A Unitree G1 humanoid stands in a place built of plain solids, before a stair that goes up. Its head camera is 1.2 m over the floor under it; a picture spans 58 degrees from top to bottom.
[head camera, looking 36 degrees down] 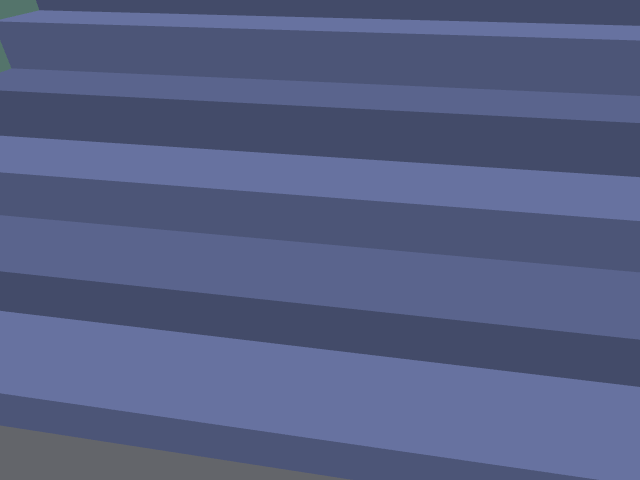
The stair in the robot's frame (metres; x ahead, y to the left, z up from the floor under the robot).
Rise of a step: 0.18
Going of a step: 0.28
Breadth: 3.10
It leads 9 degrees to the right of straight ahead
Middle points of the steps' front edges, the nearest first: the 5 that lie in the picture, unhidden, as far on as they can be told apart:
0.56 -0.07 0.18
0.84 -0.11 0.36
1.11 -0.15 0.54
1.39 -0.19 0.71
1.67 -0.23 0.89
